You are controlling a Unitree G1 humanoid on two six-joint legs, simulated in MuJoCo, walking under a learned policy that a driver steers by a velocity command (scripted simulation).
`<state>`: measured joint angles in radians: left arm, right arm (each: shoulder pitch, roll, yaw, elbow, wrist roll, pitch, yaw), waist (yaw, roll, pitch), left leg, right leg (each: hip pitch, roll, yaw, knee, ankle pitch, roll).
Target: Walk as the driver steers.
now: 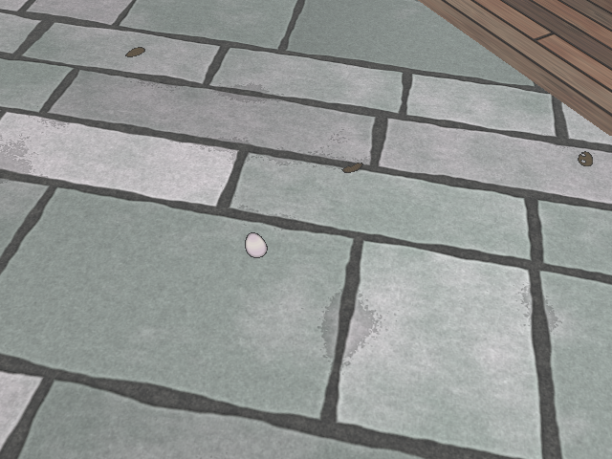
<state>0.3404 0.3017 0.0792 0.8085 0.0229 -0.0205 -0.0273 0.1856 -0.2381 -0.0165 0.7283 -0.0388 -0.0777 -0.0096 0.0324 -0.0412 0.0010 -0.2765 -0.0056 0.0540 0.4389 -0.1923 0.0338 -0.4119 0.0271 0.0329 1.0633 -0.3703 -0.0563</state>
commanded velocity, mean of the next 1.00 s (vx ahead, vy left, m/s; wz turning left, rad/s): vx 0.50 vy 0.00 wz -0.35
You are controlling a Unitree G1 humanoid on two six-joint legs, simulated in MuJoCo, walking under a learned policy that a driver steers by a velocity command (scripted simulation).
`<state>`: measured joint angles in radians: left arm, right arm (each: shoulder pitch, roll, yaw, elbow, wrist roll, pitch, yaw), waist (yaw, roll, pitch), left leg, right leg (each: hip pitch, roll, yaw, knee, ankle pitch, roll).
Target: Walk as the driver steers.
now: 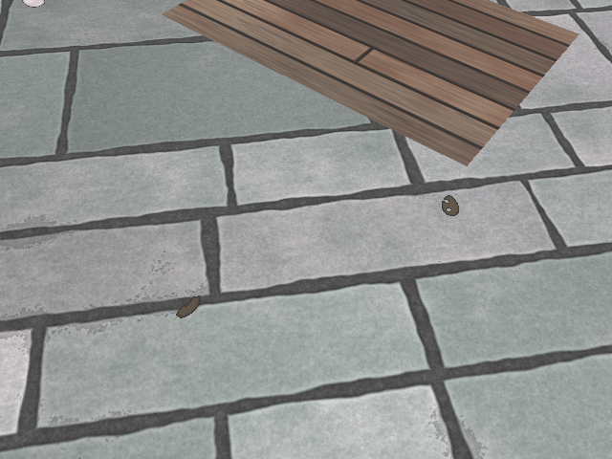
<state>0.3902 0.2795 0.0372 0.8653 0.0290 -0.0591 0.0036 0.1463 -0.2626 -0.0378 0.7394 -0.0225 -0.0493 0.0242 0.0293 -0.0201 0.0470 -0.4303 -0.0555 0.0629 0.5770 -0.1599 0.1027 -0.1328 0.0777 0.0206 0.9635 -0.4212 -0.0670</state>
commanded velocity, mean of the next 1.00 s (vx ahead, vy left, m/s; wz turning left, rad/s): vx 0.50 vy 0.00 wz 0.50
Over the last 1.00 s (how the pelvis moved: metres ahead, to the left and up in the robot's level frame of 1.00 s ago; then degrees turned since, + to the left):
0.53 -0.13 -0.02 -20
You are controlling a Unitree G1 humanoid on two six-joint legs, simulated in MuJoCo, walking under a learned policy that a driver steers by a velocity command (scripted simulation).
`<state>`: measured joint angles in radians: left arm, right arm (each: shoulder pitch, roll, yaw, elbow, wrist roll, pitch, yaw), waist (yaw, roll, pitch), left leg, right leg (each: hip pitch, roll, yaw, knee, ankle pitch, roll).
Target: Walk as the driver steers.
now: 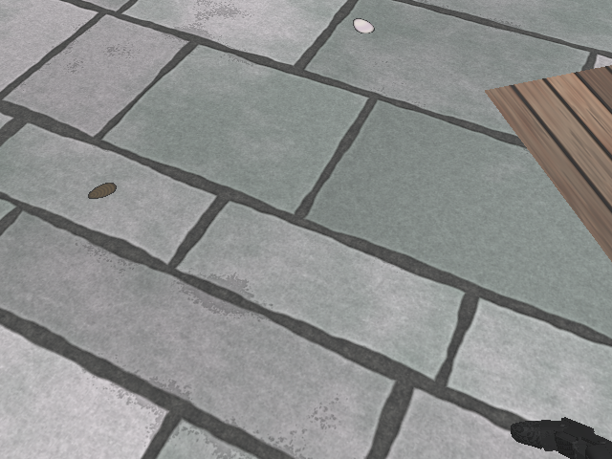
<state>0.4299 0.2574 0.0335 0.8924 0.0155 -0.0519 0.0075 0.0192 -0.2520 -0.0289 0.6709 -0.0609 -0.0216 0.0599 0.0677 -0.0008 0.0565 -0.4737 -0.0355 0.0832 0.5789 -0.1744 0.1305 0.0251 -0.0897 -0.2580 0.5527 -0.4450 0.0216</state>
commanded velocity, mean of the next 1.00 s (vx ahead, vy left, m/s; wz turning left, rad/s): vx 0.32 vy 0.00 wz -0.37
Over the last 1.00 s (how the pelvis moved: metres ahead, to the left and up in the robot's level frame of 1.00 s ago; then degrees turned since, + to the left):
0.51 0.11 0.00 33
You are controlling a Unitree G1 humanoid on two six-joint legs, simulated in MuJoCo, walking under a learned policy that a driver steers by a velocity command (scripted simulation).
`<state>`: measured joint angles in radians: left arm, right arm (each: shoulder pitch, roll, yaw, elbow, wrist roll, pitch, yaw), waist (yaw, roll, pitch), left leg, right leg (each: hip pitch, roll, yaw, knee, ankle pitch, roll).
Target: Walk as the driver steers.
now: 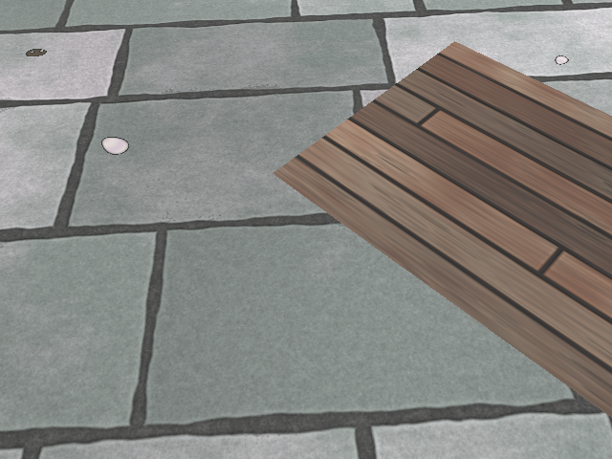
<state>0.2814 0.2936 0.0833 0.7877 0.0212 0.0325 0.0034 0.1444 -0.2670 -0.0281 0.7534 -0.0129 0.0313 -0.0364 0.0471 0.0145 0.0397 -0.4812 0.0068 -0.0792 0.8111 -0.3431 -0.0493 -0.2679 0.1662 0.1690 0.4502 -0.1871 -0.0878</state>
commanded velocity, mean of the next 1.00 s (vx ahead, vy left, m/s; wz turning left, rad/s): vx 0.01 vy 0.00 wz -0.17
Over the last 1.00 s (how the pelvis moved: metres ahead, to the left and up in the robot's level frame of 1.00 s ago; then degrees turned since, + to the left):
0.40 -0.03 0.02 -28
